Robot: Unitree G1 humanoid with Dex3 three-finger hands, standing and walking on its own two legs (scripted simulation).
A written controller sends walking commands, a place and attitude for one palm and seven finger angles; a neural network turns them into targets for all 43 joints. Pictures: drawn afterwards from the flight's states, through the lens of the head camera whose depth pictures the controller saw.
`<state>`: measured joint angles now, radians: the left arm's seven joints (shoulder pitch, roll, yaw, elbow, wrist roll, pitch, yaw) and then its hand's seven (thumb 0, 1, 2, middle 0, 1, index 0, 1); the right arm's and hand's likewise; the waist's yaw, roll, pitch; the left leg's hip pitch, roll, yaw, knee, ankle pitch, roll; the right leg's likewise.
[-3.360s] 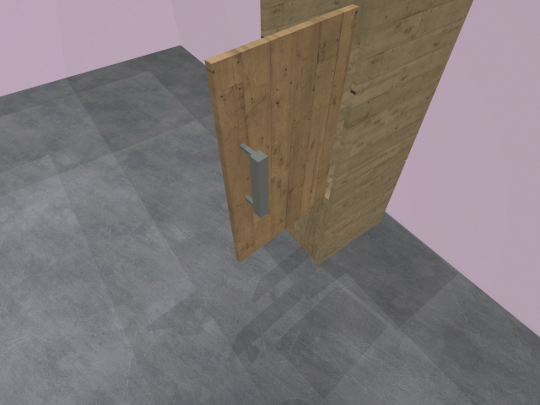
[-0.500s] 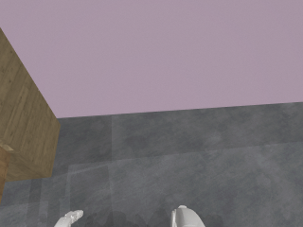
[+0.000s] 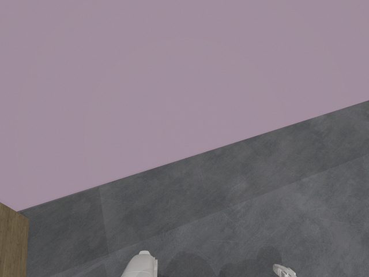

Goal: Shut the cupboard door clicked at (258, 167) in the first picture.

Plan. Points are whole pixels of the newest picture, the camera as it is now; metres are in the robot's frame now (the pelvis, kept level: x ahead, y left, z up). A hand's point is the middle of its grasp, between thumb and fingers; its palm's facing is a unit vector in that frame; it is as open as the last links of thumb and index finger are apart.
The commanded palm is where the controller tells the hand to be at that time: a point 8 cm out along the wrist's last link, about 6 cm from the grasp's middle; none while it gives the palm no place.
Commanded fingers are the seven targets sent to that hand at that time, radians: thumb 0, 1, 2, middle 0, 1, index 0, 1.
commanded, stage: walk to a spot facing it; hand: left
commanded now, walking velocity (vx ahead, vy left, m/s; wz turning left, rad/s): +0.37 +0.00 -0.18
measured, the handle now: out of the picture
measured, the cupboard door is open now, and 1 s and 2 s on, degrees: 96 96 96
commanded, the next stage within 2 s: turn to face it in 0.54 s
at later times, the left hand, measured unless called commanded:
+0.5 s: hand (135, 196) +0.34 +0.18 -0.16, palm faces -0.16 -0.97 -0.19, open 7.4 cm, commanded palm none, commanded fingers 0.00 0.90 0.90 -0.20 -0.30 -0.20 -0.30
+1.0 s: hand (159, 162) +0.49 +0.13 -0.21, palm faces -0.04 -0.99 -0.16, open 7.3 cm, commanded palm none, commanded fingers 0.00 0.90 0.90 -0.20 -0.30 -0.20 -0.30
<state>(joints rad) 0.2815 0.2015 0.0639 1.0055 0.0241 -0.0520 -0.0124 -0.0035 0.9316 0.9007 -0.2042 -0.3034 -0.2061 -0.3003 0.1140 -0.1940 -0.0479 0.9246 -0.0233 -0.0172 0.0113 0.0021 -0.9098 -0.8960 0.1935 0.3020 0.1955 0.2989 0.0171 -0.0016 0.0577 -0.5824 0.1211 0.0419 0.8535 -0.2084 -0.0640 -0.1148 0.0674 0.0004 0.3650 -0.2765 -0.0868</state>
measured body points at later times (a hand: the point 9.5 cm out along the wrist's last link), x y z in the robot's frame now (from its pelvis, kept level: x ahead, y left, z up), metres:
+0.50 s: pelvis +0.23 +0.00 +0.00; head +0.26 -0.01 +0.44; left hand +0.35 +0.23 -0.14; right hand +0.14 -0.23 -0.16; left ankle +0.18 +0.14 -0.74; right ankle +0.30 -0.14 -0.71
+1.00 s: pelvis +0.42 -0.05 -0.03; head +0.45 -0.02 +0.42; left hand +0.49 +0.18 -0.19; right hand +0.46 -0.29 -0.16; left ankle +0.49 +0.03 -0.74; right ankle +0.31 -0.15 -0.71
